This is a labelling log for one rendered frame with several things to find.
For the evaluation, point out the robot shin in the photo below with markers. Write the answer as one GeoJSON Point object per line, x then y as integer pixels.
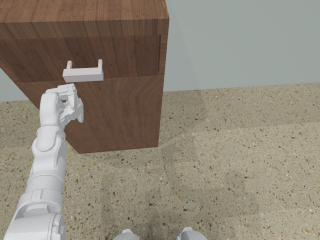
{"type": "Point", "coordinates": [127, 231]}
{"type": "Point", "coordinates": [187, 229]}

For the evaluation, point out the left robot forearm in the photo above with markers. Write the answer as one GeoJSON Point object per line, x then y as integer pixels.
{"type": "Point", "coordinates": [43, 193]}

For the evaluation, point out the robot left upper arm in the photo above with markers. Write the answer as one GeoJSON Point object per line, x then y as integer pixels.
{"type": "Point", "coordinates": [48, 226]}

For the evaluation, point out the robot left hand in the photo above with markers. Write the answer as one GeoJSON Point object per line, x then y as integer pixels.
{"type": "Point", "coordinates": [54, 112]}

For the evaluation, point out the drawer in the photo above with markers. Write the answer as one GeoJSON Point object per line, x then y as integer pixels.
{"type": "Point", "coordinates": [44, 59]}

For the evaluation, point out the handle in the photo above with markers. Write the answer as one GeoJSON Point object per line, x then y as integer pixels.
{"type": "Point", "coordinates": [83, 74]}

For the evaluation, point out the right robot shin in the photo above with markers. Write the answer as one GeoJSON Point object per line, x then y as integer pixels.
{"type": "Point", "coordinates": [187, 229]}

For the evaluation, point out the left robot shin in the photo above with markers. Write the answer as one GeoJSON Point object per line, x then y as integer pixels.
{"type": "Point", "coordinates": [127, 231]}

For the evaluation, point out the cabinet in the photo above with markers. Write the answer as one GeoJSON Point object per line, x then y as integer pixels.
{"type": "Point", "coordinates": [121, 113]}

